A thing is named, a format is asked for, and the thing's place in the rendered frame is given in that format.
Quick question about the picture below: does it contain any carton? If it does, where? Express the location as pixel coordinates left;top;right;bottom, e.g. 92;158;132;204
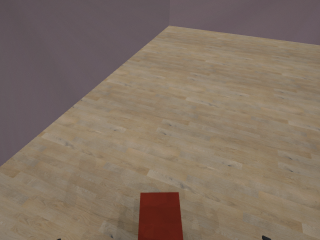
138;192;184;240

